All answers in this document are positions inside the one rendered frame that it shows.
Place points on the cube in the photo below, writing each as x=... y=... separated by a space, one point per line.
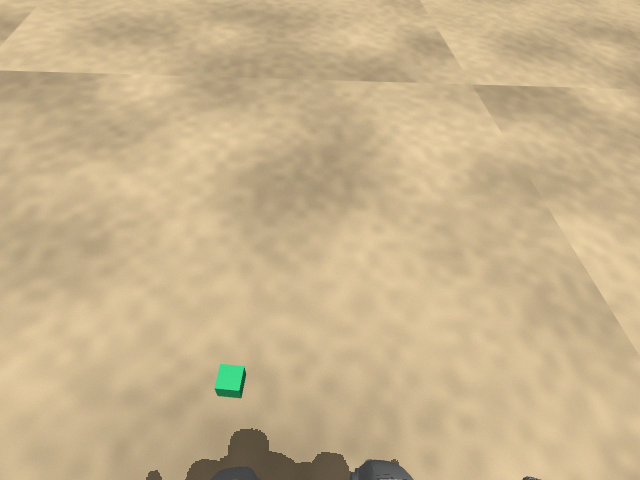
x=230 y=381

